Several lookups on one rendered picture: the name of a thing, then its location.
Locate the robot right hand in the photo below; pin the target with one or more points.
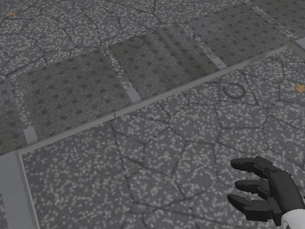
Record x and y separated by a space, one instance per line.
279 191

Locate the right robot forearm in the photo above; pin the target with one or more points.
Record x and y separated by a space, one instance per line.
294 219

